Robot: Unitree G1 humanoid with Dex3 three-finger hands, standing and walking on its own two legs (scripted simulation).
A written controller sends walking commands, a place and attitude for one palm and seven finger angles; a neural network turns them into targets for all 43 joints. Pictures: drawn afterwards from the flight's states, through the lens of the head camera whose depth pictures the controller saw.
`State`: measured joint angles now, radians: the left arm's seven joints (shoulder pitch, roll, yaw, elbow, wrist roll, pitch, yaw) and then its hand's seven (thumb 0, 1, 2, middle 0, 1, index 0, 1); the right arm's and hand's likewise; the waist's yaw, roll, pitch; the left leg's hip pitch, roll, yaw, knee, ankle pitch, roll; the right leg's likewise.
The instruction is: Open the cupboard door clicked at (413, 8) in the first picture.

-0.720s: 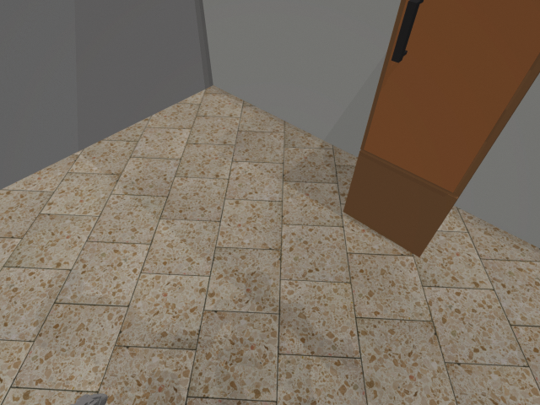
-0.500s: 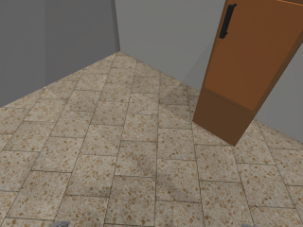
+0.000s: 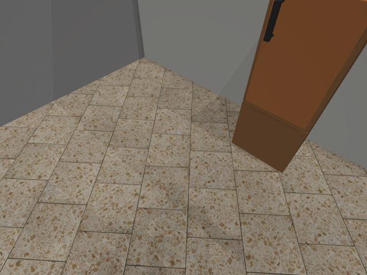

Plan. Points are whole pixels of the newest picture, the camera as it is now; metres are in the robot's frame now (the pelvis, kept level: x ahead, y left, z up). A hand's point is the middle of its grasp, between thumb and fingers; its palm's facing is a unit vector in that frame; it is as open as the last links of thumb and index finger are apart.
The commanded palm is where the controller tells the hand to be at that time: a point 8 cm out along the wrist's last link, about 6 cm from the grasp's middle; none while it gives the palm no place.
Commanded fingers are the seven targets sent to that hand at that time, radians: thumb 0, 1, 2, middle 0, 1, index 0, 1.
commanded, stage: stand and wait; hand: left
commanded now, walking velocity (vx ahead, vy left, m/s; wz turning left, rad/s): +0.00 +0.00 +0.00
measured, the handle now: (274, 20) +1.07 -0.33 +0.12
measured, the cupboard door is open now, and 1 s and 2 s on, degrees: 0 0 0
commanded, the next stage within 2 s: look at it before walking up in 0.10 s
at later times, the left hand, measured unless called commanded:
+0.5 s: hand out of the picture +0.08 +0.24 -0.15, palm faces -0.04 -0.94 -0.33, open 7.4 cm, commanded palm none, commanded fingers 0.00 0.90 0.90 -0.20 -0.30 -0.20 -0.30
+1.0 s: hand out of the picture +0.07 +0.23 -0.17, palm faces +0.02 -0.96 -0.28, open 7.4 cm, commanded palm none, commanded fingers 0.00 0.90 0.90 -0.20 -0.30 -0.20 -0.30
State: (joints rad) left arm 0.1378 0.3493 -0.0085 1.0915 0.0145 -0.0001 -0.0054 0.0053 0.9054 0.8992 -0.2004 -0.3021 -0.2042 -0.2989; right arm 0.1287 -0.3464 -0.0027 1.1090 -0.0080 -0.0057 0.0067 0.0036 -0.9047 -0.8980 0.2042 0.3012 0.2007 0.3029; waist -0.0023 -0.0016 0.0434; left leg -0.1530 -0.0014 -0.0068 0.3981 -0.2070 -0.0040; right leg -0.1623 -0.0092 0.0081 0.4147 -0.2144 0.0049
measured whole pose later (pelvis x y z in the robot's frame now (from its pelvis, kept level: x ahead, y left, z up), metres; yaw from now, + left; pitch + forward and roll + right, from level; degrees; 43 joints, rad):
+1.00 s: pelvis +0.02 +0.00 +0.00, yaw +3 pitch -1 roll -1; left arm 0.20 0.29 0.00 1.07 0.02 0.00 -0.01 0.00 0.91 0.90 -0.20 -0.30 -0.20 -0.30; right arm 0.19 -0.30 0.00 1.10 -0.02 0.02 0.01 0.00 -0.91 -0.90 0.20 0.30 0.20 0.30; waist 0.00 0.00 0.00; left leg -0.23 0.02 -0.01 0.56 -0.37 0.00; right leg -0.15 -0.01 -0.04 0.42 -0.27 0.00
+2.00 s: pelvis +0.30 +0.07 -0.01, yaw -3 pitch -2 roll -1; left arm 0.25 0.22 0.09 0.99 0.03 0.06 -0.02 0.00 0.92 0.90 -0.20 -0.30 -0.20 -0.30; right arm 0.12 -0.17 -0.03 0.92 -0.02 -0.02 -0.02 0.00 -0.91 -0.90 0.20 0.30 0.20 0.30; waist 0.04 -0.04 0.05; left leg -0.30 0.09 0.15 0.59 -0.26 0.02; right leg -0.45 0.01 0.00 0.96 -0.44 0.02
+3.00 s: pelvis +0.31 +0.07 -0.01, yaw -35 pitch +0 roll -1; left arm 0.16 0.21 0.06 0.94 0.02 0.07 -0.02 0.01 0.91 0.90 -0.20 -0.30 -0.20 -0.30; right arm 0.26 -0.18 -0.04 0.97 -0.02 0.01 -0.01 0.00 -0.90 -0.90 0.20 0.30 0.20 0.30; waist -0.03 0.01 0.08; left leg -0.26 0.13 0.22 0.51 -0.23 0.00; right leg -0.30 -0.03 -0.06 0.72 -0.43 0.04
